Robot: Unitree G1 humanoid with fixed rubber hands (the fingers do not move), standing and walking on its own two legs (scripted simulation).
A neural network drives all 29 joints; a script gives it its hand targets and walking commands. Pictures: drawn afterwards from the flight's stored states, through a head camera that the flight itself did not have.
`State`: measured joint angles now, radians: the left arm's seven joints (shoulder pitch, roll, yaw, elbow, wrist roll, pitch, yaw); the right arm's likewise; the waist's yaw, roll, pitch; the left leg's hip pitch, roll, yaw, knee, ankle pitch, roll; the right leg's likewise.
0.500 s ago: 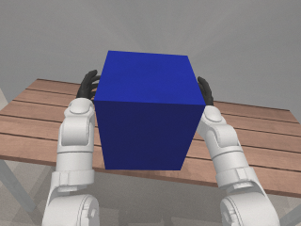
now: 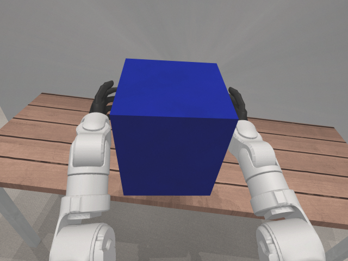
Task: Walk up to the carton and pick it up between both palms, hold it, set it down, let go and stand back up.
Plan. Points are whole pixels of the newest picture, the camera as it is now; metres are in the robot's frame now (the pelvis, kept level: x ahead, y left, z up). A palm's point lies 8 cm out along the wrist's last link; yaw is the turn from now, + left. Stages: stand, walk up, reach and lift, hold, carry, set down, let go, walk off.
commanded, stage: hold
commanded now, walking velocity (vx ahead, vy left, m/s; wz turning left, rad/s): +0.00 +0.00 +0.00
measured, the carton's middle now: (169, 129) +0.38 +0.00 +0.16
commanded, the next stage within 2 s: none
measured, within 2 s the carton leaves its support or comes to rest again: neither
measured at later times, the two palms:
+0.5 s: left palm (99, 119) +0.35 +0.15 +0.20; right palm (238, 126) +0.35 -0.15 +0.19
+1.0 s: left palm (97, 116) +0.37 +0.16 +0.20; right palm (233, 119) +0.37 -0.14 +0.20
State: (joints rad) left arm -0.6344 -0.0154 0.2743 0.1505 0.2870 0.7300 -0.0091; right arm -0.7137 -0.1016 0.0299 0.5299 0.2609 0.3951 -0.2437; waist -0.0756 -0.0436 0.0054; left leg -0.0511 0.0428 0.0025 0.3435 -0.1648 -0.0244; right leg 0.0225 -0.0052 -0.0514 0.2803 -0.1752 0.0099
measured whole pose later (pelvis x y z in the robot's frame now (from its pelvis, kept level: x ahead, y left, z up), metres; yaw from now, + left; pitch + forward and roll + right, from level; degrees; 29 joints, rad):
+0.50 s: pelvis -0.01 +0.00 +0.00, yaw +0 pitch -8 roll -1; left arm -0.64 -0.04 0.29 0.14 0.32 0.74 -0.01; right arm -0.71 -0.08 0.00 0.55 0.22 0.39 -0.21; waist -0.08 -0.05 0.01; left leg -0.04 0.04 0.00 0.32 -0.14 -0.02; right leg 0.02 -0.01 -0.06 0.28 -0.16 0.01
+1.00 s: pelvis +0.01 +0.00 +0.00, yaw +0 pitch -7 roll -1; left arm -0.64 -0.01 0.28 0.17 0.29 0.73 -0.01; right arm -0.73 -0.11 0.04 0.56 0.27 0.39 -0.25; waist -0.08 -0.05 0.01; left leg -0.04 0.04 0.00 0.35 -0.17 -0.02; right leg 0.04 -0.01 -0.05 0.27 -0.18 0.01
